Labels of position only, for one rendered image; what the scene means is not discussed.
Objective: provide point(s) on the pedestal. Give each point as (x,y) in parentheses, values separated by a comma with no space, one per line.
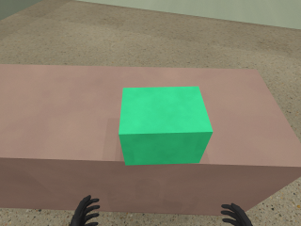
(59,141)

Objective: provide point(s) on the robot left hand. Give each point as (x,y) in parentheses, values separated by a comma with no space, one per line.
(79,218)

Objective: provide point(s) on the carton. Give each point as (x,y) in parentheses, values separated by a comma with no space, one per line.
(163,125)

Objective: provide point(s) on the robot right hand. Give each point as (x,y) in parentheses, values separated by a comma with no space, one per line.
(237,213)

